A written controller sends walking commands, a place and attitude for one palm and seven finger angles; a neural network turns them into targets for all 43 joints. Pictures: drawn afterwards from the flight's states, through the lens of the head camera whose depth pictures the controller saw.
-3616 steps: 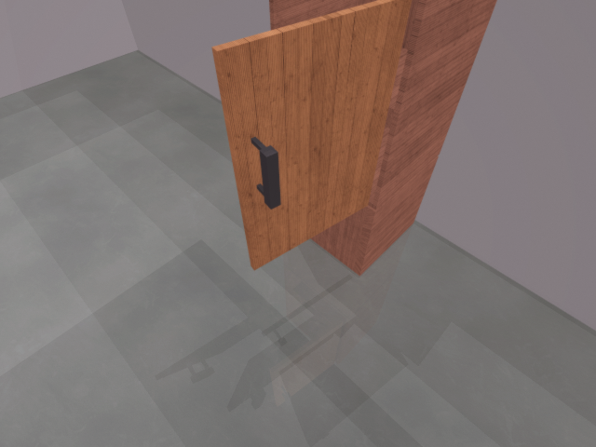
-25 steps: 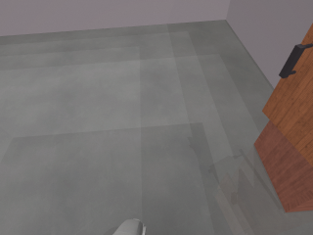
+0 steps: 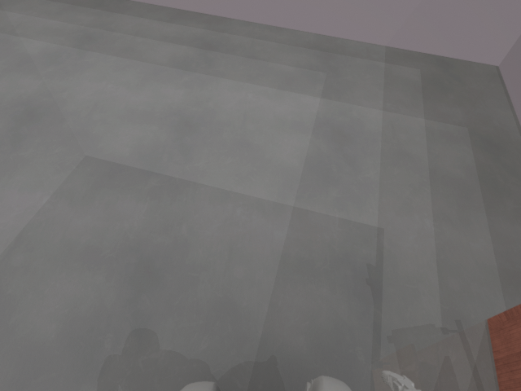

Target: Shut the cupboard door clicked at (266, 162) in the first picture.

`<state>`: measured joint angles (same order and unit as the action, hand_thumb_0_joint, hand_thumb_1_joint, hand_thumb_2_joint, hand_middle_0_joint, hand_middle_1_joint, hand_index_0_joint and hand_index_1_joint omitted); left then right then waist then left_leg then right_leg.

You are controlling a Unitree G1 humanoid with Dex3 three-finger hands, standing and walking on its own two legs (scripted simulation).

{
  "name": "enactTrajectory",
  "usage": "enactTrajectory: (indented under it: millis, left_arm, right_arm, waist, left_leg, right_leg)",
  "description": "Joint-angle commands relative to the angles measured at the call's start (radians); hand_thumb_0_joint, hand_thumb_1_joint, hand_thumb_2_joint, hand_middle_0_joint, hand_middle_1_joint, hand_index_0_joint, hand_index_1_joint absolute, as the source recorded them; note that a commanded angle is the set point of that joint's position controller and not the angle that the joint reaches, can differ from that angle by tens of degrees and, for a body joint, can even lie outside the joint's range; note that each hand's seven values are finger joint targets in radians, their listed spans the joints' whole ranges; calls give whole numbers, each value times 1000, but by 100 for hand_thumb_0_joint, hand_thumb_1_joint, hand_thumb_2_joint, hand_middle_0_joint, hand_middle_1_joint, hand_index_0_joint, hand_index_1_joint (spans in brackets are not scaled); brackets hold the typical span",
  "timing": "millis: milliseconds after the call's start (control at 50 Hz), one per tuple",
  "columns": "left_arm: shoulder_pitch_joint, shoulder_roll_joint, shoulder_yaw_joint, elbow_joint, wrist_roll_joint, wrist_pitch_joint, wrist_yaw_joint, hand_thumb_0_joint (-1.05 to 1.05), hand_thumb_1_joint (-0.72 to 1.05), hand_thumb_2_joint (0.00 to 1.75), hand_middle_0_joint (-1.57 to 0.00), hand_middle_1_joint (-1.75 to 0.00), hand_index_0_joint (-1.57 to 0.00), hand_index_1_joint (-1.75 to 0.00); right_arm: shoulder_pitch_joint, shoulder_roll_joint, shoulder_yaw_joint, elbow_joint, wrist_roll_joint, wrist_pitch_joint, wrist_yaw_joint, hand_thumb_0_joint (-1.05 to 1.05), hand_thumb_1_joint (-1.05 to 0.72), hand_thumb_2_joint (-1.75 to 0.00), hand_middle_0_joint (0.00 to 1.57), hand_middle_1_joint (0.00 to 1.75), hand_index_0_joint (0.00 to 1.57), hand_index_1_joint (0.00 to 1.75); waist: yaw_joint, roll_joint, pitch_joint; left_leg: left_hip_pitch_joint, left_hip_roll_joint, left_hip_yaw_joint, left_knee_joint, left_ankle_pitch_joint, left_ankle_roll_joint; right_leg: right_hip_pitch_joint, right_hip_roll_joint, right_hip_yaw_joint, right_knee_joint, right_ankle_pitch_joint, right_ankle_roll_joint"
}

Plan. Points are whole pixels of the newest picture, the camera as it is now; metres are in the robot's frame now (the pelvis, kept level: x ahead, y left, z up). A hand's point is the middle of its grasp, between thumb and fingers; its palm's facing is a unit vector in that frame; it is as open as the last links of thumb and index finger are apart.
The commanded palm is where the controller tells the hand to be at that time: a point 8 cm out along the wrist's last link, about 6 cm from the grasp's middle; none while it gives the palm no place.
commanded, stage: walk to a spot facing it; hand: left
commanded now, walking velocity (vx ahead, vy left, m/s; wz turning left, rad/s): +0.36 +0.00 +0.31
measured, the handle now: out of the picture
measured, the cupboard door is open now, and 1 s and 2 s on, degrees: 13 13 13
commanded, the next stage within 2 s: turn to face it in 0.56 s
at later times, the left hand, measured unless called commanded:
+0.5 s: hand (192, 331) +0.22 +0.14 -0.13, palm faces +0.25 -0.94 -0.23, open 7.2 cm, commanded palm none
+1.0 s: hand (175, 357) +0.18 +0.16 -0.16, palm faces +0.36 -0.91 -0.20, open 7.4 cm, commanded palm none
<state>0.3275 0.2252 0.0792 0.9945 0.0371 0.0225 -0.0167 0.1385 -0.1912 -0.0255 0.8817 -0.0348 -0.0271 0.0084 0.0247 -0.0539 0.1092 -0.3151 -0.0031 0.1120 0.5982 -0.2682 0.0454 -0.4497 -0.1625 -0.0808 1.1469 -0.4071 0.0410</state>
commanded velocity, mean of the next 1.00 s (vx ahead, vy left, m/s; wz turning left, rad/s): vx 0.09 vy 0.00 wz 0.11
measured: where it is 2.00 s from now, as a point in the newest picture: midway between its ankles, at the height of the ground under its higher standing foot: (262, 352)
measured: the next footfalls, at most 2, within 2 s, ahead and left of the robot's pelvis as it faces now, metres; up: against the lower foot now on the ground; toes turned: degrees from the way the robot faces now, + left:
right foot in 0.28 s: +0.24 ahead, -0.14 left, +0.00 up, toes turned -1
left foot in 0.74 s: +0.28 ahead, +0.11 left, +0.00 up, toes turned +27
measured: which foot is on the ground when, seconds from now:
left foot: down 0.00-0.28, up 0.30-0.72, down 0.74-1.00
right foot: up 0.00-0.26, down 0.28-0.74, up 0.76-1.00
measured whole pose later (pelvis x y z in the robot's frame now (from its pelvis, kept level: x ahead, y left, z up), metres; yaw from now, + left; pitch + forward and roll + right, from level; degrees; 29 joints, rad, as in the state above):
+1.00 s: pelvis +0.25 -0.01 +0.01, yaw +15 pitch -1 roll -1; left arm 0.32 0.18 0.05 1.00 0.03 0.06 0.00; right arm 0.03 -0.16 0.01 0.92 -0.03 0.04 -0.01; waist 0.07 0.01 0.08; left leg -0.28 0.09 0.18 0.57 -0.27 0.02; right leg -0.35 -0.06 -0.06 0.81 -0.42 0.03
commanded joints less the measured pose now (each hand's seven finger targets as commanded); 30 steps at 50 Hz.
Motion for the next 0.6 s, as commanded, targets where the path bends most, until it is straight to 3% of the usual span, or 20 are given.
enactTrajectory:
  millis: [0, 140, 180, 220, 240, 260, 280, 300, 320, 340, 360, 380, 420, 460, 500, 580]
  left_arm:
    - [-29, 47, 20, -117, -2, -37, -10, 0, 90, 90, -20, -30, -20, -30]
    - [-173, 48, 12, -175, -7, -40, -17, 0, 90, 90, -20, -30, -20, -30]
    - [-160, 54, 15, -177, -7, -45, -18, 0, 90, 90, -20, -30, -20, -30]
    - [-45, 76, 27, -144, -5, -55, -14, 0, 90, 90, -20, -30, -20, -30]
    - [84, 137, 42, -113, 0, -69, -7, 0, 90, 90, -20, -30, -20, -30]
    - [187, 255, 67, -98, 11, -78, 8, 0, 90, 90, -20, -30, -20, -30]
    - [158, 240, 57, -110, -5, -70, 19, 0, 90, 90, -20, -30, -20, -30]
    - [50, 200, 51, -134, -6, -73, 24, 0, 90, 90, -20, -30, -20, -30]
    - [-33, 140, 34, -150, -10, -74, 27, 0, 90, 90, -20, -30, -20, -30]
    - [-73, 84, 20, -155, -12, -79, 29, 0, 90, 90, -20, -30, -20, -30]
    - [-87, 61, 14, -148, -12, -83, 31, 0, 90, 90, -20, -30, -20, -30]
    - [-73, 49, 10, -139, -11, -89, 33, 0, 90, 90, -20, -30, -20, -30]
    - [-35, 52, 7, -114, -13, -96, 37, 0, 90, 90, -20, -30, -20, -30]
    - [-3, 46, 14, -98, -10, -96, 44, 0, 90, 90, -20, -30, -20, -30]
    - [12, 66, 13, -94, -13, -90, 44, 0, 90, 90, -20, -30, -20, -30]
    - [20, 108, 15, -86, -9, -73, 44, 0, 90, 90, -20, -30, -20, -30]
  right_arm:
    - [117, -167, -46, 9, 8, -24, -23, 0, -90, -90, 20, 30, 20, 30]
    - [170, -160, -56, 63, 5, -24, -17, 0, -90, -90, 20, 30, 20, 30]
    - [162, -160, -59, 70, 4, -21, -15, 0, -90, -90, 20, 30, 20, 30]
    - [141, -150, -59, 70, 7, -15, -15, 0, -90, -90, 20, 30, 20, 30]
    - [139, -121, -56, 61, 18, -16, -11, 0, -90, -90, 20, 30, 20, 30]
    - [174, -43, -44, 34, 28, -19, -3, 0, -90, -90, 20, 30, 20, 30]
    - [183, -84, -56, 26, 14, -11, -2, 0, -90, -90, 20, 30, 20, 30]
    - [183, -71, -61, 40, 10, -9, -1, 0, -90, -90, 20, 30, 20, 30]
    - [170, -79, -61, 53, 7, -2, 2, 0, -90, -90, 20, 30, 20, 30]
    - [158, -73, -59, 69, 6, 8, 7, 0, -90, -90, 20, 30, 20, 30]
    - [175, -49, -57, 81, 9, 18, 13, 0, -90, -90, 20, 30, 20, 30]
    - [184, -41, -52, 88, 9, 27, 14, 0, -90, -90, 20, 30, 20, 30]
    - [176, -25, -48, 81, 10, 41, 16, 0, -90, -90, 20, 30, 20, 30]
    - [140, -7, -47, 58, 9, 48, 20, 0, -90, -90, 20, 30, 20, 30]
    - [89, -3, -38, 32, 7, 53, 25, 0, -90, -90, 20, 30, 20, 30]
    - [-1, -25, -28, -17, 11, 53, 33, 0, -90, -90, 20, 30, 20, 30]
  waist:
    - [-35, 173, -67]
    - [-40, 149, -12]
    - [-23, 150, -16]
    - [32, 100, -42]
    - [90, -27, -98]
    - [123, -340, -178]
    - [82, -221, -160]
    - [35, -199, -131]
    - [0, -152, -87]
    - [-22, -82, -71]
    - [-41, -85, -73]
    - [-48, -84, -83]
    - [-49, -75, -108]
    - [-42, -52, -120]
    - [-29, -45, -116]
    - [-10, -101, -105]
  left_leg:
    - [99, 245, -319, -406, -121, 143]
    - [53, 220, -283, -413, -114, 149]
    - [19, 216, -281, -369, -109, 141]
    - [-74, 158, -254, -224, -125, 100]
    - [-198, 69, -185, 8, -152, 58]
    - [-366, -81, -65, 392, -342, 2]
    - [-383, -18, -160, 589, -328, 9]
    - [-399, 19, -190, 695, -200, 4]
    - [-377, 58, -185, 722, -101, -11]
    - [-326, 80, -174, 706, -45, -26]
    - [-293, 82, -157, 675, -24, -36]
    - [-287, 79, -139, 653, -24, -50]
    - [-300, 75, -114, 610, -30, -66]
    - [-318, 79, -91, 530, -35, -71]
    - [-313, 78, -59, 428, -23, -73]
    - [-266, 67, -15, 222, -43, -62]
  right_leg:
    - [-157, -2, 46, -71, 133, 6]
    - [-18, 53, 15, -412, 212, 12]
    - [88, 82, 1, -470, 217, 12]
    - [311, 114, -13, -586, 218, 3]
    - [516, 27, 106, -704, 104, -23]
    - [643, -277, 488, -893, -60, -113]
    - [522, -353, 585, -980, -240, -162]
    - [425, -326, 564, -1002, -315, -151]
    - [326, -286, 416, -990, -200, -135]
    - [255, -236, 254, -969, -9, -126]
    - [240, -196, 130, -939, 175, -117]
    - [253, -187, 65, -914, 362, -124]
    - [313, -187, -10, -872, 621, -136]
    - [376, -191, -51, -846, 738, -141]
    - [404, -191, -92, -831, 785, -137]
    - [455, -210, -126, -780, 812, -134]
